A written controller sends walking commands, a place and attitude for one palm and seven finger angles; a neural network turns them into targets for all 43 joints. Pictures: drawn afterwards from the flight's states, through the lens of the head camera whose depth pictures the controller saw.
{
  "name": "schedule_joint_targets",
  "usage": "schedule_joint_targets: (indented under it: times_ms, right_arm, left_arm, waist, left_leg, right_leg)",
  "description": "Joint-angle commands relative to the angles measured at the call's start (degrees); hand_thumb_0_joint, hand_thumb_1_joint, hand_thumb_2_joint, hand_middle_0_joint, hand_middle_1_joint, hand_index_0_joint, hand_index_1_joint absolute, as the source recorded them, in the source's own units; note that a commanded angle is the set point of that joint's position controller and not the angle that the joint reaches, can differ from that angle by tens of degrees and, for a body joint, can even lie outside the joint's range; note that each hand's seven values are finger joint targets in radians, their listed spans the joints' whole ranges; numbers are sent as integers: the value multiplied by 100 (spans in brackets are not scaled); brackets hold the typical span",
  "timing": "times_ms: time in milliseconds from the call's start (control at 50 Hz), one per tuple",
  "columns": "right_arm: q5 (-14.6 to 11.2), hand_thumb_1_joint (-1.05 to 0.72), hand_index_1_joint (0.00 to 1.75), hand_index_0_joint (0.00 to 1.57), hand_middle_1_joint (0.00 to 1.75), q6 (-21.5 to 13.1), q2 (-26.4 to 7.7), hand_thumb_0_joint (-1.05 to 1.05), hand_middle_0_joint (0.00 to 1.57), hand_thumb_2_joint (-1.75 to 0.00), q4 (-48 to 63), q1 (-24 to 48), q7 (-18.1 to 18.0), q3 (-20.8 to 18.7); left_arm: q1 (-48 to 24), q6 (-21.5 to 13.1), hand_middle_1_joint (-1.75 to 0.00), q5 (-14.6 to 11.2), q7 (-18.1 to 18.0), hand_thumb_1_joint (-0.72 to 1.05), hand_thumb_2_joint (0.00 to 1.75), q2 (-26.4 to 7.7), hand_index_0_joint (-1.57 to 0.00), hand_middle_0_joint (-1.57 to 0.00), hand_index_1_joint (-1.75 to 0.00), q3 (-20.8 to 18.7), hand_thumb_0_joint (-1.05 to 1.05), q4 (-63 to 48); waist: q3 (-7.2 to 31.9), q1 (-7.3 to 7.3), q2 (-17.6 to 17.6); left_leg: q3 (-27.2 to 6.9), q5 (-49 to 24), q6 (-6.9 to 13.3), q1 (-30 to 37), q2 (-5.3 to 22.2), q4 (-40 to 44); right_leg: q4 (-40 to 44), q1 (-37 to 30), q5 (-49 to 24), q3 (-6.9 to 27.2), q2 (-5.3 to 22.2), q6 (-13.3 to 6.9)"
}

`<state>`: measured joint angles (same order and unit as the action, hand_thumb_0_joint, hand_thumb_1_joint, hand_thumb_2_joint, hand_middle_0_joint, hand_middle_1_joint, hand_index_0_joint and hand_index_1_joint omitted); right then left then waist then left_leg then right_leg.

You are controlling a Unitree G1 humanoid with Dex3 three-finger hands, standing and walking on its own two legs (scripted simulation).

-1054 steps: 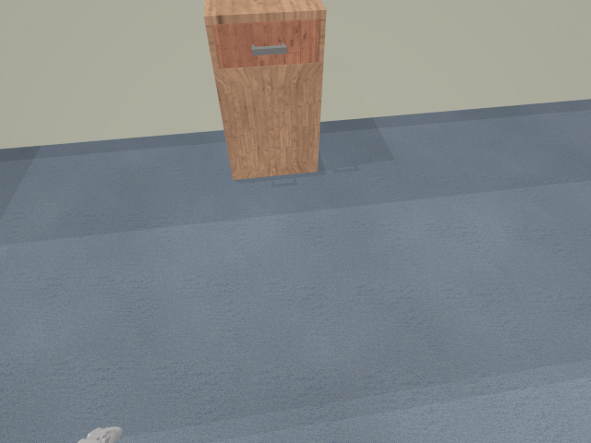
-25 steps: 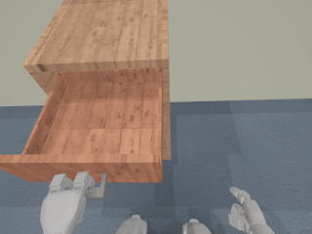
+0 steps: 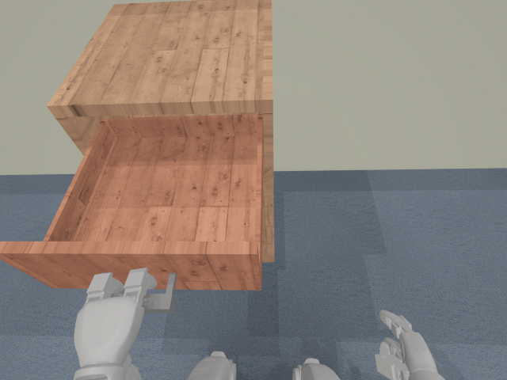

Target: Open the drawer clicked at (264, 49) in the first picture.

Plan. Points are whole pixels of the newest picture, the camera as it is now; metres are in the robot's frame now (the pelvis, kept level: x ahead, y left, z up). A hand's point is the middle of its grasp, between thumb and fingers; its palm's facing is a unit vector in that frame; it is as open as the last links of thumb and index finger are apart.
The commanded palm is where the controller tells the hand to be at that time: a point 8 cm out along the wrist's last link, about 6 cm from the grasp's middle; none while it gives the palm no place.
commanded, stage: lift the hand off the handle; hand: left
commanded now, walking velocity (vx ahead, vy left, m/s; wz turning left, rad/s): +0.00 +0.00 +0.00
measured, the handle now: (135, 290) +0.26 +0.22 -0.02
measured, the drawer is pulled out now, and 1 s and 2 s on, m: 0.30 0.30 0.30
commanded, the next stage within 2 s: none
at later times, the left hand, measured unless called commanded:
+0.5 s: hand (126, 324) +0.21 +0.22 -0.03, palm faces -0.06 -0.10 -0.99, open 13.5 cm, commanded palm +0.20 +0.21 +0.04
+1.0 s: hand (111, 316) +0.21 +0.22 +0.02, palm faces +0.00 -0.13 -0.99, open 13.5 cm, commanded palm +0.19 +0.22 +0.08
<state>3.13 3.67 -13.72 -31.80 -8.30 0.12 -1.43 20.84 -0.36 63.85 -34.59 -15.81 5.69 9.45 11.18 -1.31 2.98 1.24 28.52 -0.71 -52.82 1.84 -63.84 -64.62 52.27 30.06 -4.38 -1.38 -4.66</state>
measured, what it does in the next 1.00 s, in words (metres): stands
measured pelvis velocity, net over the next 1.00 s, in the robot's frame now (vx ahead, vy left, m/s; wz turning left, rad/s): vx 0.01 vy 0.02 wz -0.02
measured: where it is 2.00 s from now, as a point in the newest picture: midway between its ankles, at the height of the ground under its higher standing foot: outside the picture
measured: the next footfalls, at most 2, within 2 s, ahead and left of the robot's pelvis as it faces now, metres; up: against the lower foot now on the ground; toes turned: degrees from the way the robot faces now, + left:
none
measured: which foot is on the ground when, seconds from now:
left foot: down 0.00-1.00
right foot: down 0.00-1.00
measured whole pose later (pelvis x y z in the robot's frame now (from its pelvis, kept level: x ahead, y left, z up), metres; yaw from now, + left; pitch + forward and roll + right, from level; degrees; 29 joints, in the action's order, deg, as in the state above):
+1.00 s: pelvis +0.01 +0.02 +0.03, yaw -1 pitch +12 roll +0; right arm 2.5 4.8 -13.1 -30.4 -8.6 1.7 -1.1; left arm 25.5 1.9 61.0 -30.2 -16.0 8.0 1.2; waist 9.1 -2.1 4.0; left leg 2.8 26.0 0.6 -40.1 1.3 -53.8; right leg -54.0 39.7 26.7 -2.5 -1.4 -2.9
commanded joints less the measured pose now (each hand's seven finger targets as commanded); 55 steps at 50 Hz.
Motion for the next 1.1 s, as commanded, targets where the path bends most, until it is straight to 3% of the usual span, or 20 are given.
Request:
schedule_joint_targets:
  times_ms: [0, 60, 140, 300, 360, 380, 420, 440, 500, 620, 640, 720, 740, 800, 820, 940, 960, 1000, 1020, 1080]
  right_arm:
    - [-15, -90, 30, 20, 30, -285, -544, 0, 20, -90, 785, 406, -71, -194]
    - [-13, -90, 30, 20, 30, -297, -527, 0, 20, -90, 752, 420, -81, -195]
    - [-48, -90, 30, 20, 30, -311, -517, 0, 20, -90, 723, 438, -109, -204]
    - [-71, -90, 30, 20, 30, -306, -520, 0, 20, -90, 767, 424, -171, -182]
    - [-55, -90, 30, 20, 30, -315, -497, 0, 20, -90, 789, 406, -147, -177]
    - [-74, -90, 30, 20, 30, -316, -489, 0, 20, -90, 810, 424, -154, -189]
    - [-37, -90, 30, 20, 30, -309, -504, 0, 20, -90, 795, 407, -144, -171]
    - [-48, -90, 30, 20, 30, -318, -493, 0, 20, -90, 820, 447, -141, -186]
    - [-25, -90, 30, 20, 30, -312, -516, 0, 20, -90, 858, 412, -77, -203]
    - [-33, -90, 30, 20, 30, -253, -535, 0, 20, -90, 885, 427, -19, -195]
    - [-54, -90, 30, 20, 30, -238, -537, 0, 20, -90, 911, 455, -30, -217]
    - [-35, -90, 30, 20, 30, -218, -537, 0, 20, -90, 945, 449, -2, -201]
    - [-58, -90, 30, 20, 30, -214, -529, 0, 20, -90, 947, 466, -12, -217]
    - [-41, -90, 30, 20, 30, -221, -537, 0, 20, -90, 993, 474, 24, -197]
    - [-26, -90, 30, 20, 30, -219, -522, 0, 20, -90, 990, 443, 52, -199]
    - [-75, -90, 30, 20, 30, -172, -514, 0, 20, -90, 1066, 538, 141, -194]
    - [-63, -90, 30, 20, 30, -169, -522, 0, 20, -90, 1084, 535, 172, -176]
    - [-108, -90, 30, 20, 30, -155, -519, 0, 20, -90, 1078, 577, 146, -157]
    - [-90, -90, 30, 20, 30, -153, -513, 0, 20, -90, 1069, 575, 162, -142]
    - [-128, -90, 30, 20, 30, -145, -489, 0, 20, -90, 1103, 604, 149, -155]
  left_arm:
    - [-553, 94, -120, -52, -153, -50, 30, -860, -30, -30, -120, -527, 0, -661]
    - [-679, 114, -120, -47, -141, -50, 30, -797, -30, -30, -120, -411, 0, -652]
    - [-869, 133, -120, -57, -127, -50, 30, -745, -30, -30, -120, -334, 0, -525]
    - [-1148, 167, -120, -149, -100, -50, 30, -921, -30, -30, -120, -416, 0, -903]
    - [-1004, 96, -120, -177, -97, -50, 30, -879, -30, -30, -120, -379, 0, -1088]
    - [-850, 97, -120, -207, -95, -50, 30, -854, -30, -30, -120, -390, 0, -1043]
    - [-892, 46, -120, -184, -111, -50, 30, -996, -30, -30, -120, -548, 0, -1131]
    - [-834, 34, -120, -178, -110, -50, 30, -887, -30, -30, -120, -430, 0, -1188]
    - [-707, 37, -120, -160, -149, -50, 30, -822, -30, -30, -120, -387, 0, -1320]
    - [-479, 145, -120, -202, -88, -50, 30, -877, -30, -30, -120, -439, 0, -1411]
    - [-364, 166, -120, -206, -70, -50, 30, -835, -30, -30, -120, -409, 0, -1389]
    - [-543, 150, -120, -193, -37, -50, 30, -938, -30, -30, -120, -432, 0, -1725]
    - [-446, 158, -120, -209, -18, -50, 30, -818, -30, -30, -120, -333, 0, -1687]
    - [-331, 132, -120, -246, 15, -50, 30, -811, -30, -30, -120, -296, 0, -1921]
    - [-248, 110, -120, -244, 24, -50, 30, -857, -30, -30, -120, -351, 0, -1962]
    - [283, 167, -120, -277, 179, -50, 30, -657, -30, -30, -120, -161, 0, -2006]
    - [235, 168, -120, -266, 200, -50, 30, -738, -30, -30, -120, -187, 0, -2107]
    - [320, 237, -120, -316, 262, -50, 30, -750, -30, -30, -120, -216, 0, -1930]
    - [230, 231, -120, -291, 290, -50, 30, -802, -30, -30, -120, -254, 0, -1959]
    - [195, 217, -120, -299, 384, -50, 30, -751, -30, -30, -120, -170, 0, -2139]
  waist:
    - [1053, 124, -482]
    - [1174, 118, -521]
    - [956, 146, -463]
    - [1147, 137, -377]
    - [1210, 98, -294]
    - [1005, 99, -338]
    - [1163, 64, -358]
    - [1018, 79, -145]
    - [1081, 78, -77]
    - [1033, 53, -331]
    - [847, 48, -274]
    - [1063, 16, -108]
    - [883, 27, -53]
    - [1030, -3, -46]
    - [1115, -5, -198]
    - [719, -43, -309]
    - [874, -53, -297]
    - [562, -33, -439]
    - [669, -40, -515]
    - [548, -64, -296]
  left_leg:
    - [33, -680, 302, 797, -296, 626]
    - [64, -688, 305, 797, -305, 606]
    - [52, -555, 311, 785, -308, 665]
    - [27, -657, 331, 1230, -302, 929]
    - [42, -776, 315, 1398, -303, 990]
    - [28, -761, 318, 1394, -303, 1036]
    - [42, -871, 313, 1452, -300, 1038]
    - [24, -887, 306, 1512, -300, 1078]
    - [14, -1083, 302, 1770, -272, 1147]
    - [32, -1140, 303, 1831, -270, 1268]
    - [12, -1128, 299, 1847, -265, 1324]
    - [38, -1248, 294, 2135, -252, 1409]
    - [11, -1257, 293, 2181, -244, 1464]
    - [2, -1506, 294, 2333, -236, 1497]
    - [23, -1577, 294, 2377, -226, 1474]
    - [-2, -1645, 278, 2341, -206, 1620]
    - [8, -1637, 276, 2390, -215, 1619]
    - [-9, -1500, 276, 2300, -214, 1708]
    - [10, -1459, 279, 2328, -221, 1710]
    - [-6, -1476, 282, 2476, -208, 1819]
  right_leg:
    - [1447, -898, -1318, 655, 84, 239]
    - [1457, -941, -1346, 661, 108, 278]
    - [1551, -890, -1091, 654, 100, 261]
    - [1746, -1116, -1042, 607, 86, 256]
    - [1759, -1170, -1169, 575, 78, 260]
    - [1813, -1192, -1163, 543, 66, 245]
    - [1781, -1235, -1295, 567, 67, 253]
    - [1792, -1206, -1346, 546, 59, 221]
    - [1785, -1184, -1496, 474, 38, 183]
    - [1884, -1389, -1642, 474, 39, 217]
    - [1922, -1392, -1659, 460, 27, 199]
    - [1964, -1430, -1646, 462, 34, 197]
    - [1972, -1416, -1646, 412, 12, 172]
    - [1960, -1543, -1920, 408, 24, 152]
    - [1953, -1544, -2006, 422, 19, 174]
    - [2029, -1718, -2234, 409, 6, 170]
    - [2054, -1720, -2160, 446, 23, 182]
    - [2166, -1807, -2119, 460, 28, 185]
    - [2184, -1789, -2054, 492, 33, 215]
    - [2232, -1824, -1980, 434, 26, 186]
